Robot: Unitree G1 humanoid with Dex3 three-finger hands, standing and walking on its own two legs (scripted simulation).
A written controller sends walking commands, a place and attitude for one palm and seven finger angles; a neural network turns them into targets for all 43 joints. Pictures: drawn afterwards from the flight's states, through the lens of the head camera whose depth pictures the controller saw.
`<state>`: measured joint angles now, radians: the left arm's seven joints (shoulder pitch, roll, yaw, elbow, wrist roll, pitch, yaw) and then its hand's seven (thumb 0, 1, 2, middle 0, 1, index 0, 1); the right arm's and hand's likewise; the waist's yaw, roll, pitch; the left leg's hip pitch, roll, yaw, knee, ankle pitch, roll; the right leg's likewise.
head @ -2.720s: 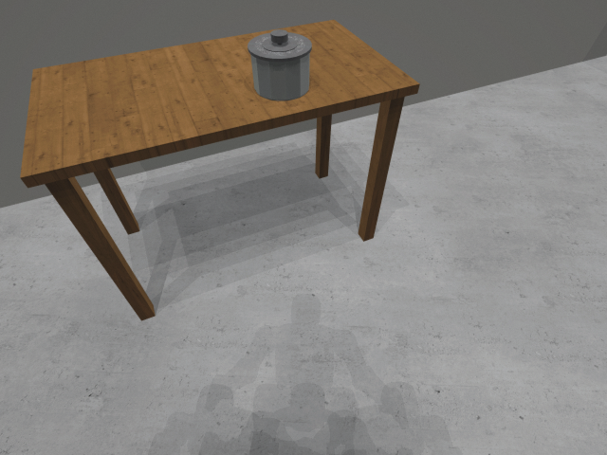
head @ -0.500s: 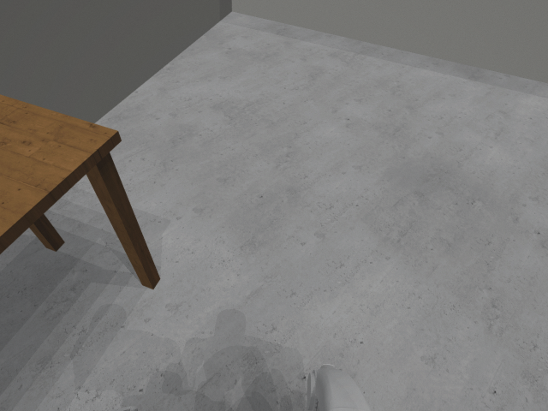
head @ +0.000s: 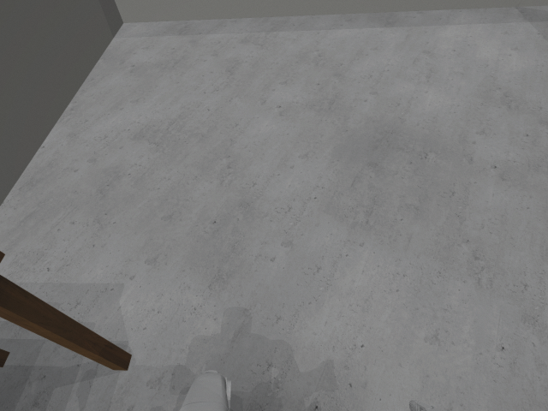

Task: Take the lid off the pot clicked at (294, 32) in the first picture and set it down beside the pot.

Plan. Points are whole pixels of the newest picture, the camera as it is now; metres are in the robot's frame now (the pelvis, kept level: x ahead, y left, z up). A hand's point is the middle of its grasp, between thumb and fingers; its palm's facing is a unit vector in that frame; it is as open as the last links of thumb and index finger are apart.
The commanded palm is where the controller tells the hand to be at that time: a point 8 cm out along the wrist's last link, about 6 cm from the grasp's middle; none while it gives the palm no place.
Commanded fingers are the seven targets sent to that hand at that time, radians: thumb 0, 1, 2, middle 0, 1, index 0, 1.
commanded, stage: walk to a spot facing it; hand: left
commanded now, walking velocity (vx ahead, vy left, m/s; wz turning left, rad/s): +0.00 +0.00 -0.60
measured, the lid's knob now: out of the picture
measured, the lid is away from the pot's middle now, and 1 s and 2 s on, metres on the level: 0.00 0.00 0.00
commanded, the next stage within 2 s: none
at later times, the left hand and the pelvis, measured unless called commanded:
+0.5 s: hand (115, 408) +0.14 +0.30 -0.18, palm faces -0.21 -0.96 -0.19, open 7.4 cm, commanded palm none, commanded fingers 0.00 0.90 0.90 -0.20 -0.30 -0.20 -0.30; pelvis +0.06 +0.10 +0.01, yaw -18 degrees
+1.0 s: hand (214, 343) +0.24 +0.13 -0.14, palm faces -0.58 -0.77 -0.29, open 7.4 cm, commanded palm none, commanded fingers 0.00 0.90 0.90 -0.20 -0.30 -0.20 -0.30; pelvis +0.02 +0.05 -0.01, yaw -37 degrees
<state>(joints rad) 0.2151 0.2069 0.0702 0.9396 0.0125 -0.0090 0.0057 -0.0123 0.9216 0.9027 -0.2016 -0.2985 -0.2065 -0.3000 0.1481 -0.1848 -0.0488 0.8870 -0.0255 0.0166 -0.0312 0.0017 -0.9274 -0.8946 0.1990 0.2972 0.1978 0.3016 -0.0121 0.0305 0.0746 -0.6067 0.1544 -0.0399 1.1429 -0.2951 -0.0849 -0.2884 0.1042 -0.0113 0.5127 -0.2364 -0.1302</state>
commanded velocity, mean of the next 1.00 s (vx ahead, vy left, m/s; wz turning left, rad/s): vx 0.04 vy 0.00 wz -0.60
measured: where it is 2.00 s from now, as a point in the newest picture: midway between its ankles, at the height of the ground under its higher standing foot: outside the picture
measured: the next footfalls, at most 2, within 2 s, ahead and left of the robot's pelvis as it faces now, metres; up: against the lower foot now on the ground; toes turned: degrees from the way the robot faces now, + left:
left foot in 0.30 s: +0.11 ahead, +0.17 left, +0.00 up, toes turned -9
right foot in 0.88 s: +0.01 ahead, -0.04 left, +0.00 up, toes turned -39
